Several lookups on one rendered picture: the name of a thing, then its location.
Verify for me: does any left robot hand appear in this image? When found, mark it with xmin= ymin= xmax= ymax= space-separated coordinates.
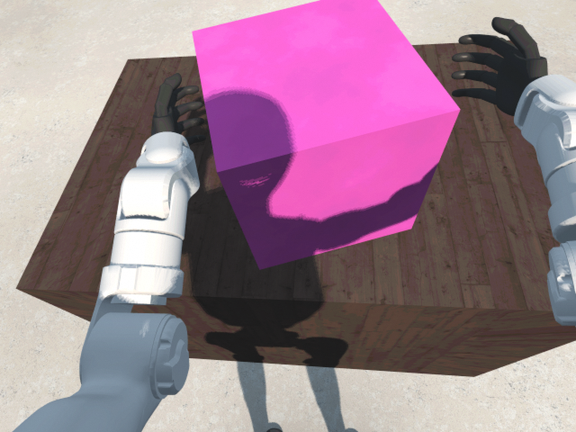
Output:
xmin=151 ymin=73 xmax=206 ymax=146

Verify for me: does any right robot hand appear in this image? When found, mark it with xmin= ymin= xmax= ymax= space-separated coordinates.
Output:
xmin=452 ymin=17 xmax=548 ymax=116

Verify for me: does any pedestal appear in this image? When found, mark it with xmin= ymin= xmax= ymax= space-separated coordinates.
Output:
xmin=15 ymin=40 xmax=576 ymax=377

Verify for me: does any robot right forearm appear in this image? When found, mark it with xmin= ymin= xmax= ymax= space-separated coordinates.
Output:
xmin=514 ymin=75 xmax=576 ymax=243

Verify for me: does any robot left forearm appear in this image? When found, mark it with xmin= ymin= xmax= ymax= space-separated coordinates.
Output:
xmin=79 ymin=131 xmax=200 ymax=384

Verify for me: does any robot right upper arm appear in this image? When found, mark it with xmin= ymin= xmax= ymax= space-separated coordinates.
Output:
xmin=547 ymin=240 xmax=576 ymax=327

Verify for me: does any carton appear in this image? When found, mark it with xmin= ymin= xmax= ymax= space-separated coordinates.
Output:
xmin=192 ymin=0 xmax=461 ymax=270

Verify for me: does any robot left upper arm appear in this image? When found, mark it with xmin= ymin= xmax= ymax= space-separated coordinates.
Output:
xmin=13 ymin=312 xmax=189 ymax=432

